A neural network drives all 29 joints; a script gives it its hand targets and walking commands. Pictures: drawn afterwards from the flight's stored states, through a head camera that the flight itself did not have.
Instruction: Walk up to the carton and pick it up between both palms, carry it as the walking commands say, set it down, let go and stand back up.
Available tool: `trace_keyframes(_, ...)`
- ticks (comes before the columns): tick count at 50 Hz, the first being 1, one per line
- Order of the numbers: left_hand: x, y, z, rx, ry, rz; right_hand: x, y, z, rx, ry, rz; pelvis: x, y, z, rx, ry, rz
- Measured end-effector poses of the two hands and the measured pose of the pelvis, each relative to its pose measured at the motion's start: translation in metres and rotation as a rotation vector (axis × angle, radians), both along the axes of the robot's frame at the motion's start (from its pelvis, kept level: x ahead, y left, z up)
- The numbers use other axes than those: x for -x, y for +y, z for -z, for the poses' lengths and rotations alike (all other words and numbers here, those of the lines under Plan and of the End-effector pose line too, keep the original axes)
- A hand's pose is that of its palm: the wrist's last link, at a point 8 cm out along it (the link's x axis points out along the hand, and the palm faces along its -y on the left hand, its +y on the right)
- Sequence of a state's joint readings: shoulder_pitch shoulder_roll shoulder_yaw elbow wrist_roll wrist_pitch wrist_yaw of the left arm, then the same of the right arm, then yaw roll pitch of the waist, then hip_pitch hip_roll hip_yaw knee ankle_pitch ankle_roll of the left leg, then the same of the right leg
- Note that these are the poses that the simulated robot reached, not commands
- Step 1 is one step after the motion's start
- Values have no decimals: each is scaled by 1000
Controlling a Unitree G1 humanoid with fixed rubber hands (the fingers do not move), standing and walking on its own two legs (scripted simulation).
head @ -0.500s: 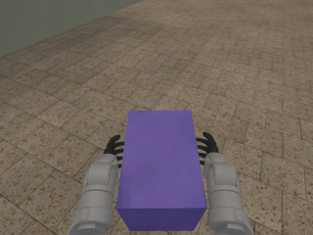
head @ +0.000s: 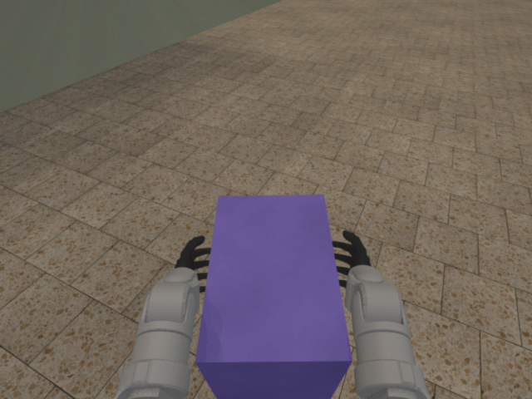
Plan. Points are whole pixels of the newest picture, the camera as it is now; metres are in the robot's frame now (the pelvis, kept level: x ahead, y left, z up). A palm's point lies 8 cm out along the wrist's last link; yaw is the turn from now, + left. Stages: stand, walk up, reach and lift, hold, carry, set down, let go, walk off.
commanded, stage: hold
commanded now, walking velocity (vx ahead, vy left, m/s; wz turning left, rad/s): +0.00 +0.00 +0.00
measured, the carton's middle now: (272, 297) +0.30 +0.00 -0.01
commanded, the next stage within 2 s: carry in 0.30 s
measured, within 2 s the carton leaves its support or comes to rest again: neither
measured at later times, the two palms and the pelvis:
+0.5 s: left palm (185, 261) +0.31 +0.14 +0.06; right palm (359, 262) +0.31 -0.14 +0.07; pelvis +0.02 +0.00 -0.01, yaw -3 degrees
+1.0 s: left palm (279, 195) +0.45 -0.01 +0.08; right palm (433, 228) +0.38 -0.28 +0.08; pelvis +0.18 -0.07 -0.01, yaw -14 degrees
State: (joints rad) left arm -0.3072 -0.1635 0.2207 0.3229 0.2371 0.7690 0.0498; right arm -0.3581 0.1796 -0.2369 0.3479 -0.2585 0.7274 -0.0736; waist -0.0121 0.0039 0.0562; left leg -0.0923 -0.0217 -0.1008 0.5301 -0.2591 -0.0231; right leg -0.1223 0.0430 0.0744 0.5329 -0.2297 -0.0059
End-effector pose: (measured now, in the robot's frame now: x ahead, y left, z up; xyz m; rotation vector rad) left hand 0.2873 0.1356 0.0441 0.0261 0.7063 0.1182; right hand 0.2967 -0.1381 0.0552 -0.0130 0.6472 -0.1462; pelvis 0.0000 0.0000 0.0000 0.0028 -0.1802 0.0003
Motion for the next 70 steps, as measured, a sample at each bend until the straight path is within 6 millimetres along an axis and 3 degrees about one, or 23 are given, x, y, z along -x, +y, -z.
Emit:
trace_keyframes(15, 2, 1, 5, 7, 11, 6, 3, 2, 2, 9, 11, 3, 2, 3, 1, 2, 0, -1)
trace_keyframes(21, -8, 4, -10, -5, -35, 5, -4, 3, -7, -8, -35, 9, -3, 6, 9, 2, 91, 12)
trace_keyframes(26, -22, -2, -23, 14, -65, 0, -16, -3, -21, -18, -66, 25, -19, 3, 13, -20, 150, 70)
trace_keyframes(35, -62, -47, -48, 17, -73, 62, -35, -48, -39, -57, -74, 114, -67, -20, 9, -7, 202, 74)
trace_keyframes(42, -107, -85, -49, 20, -51, 153, -54, -83, -40, -63, -55, 212, -115, -32, 10, -52, 263, 203)
trace_keyframes(47, -148, -132, -44, 25, -38, 234, -68, -125, -28, -74, -44, 305, -153, -57, 17, -18, 241, 229)
trace_keyframes(51, -174, -153, -36, 48, 10, 252, -89, -144, -29, -59, -1, 329, -184, -75, 11, -33, 231, 258)
trace_keyframes(57, -227, -177, -33, 62, 20, 264, -141, -168, -32, -54, 8, 346, -240, -96, 7, -40, 225, 329)
trace_keyframes(64, -325, -213, -21, 83, -4, 312, -224, -199, -22, -27, -19, 391, -334, -119, 24, -64, 222, 397)
trace_keyframes(67, -368, -237, -11, 102, 11, 346, -255, -218, -15, -5, -6, 428, -368, -128, 29, -103, 240, 467)
trace_keyframes(70, -398, -269, -10, 97, 36, 413, -266, -242, -11, -13, 17, 498, -392, -137, 24, -124, 239, 527)
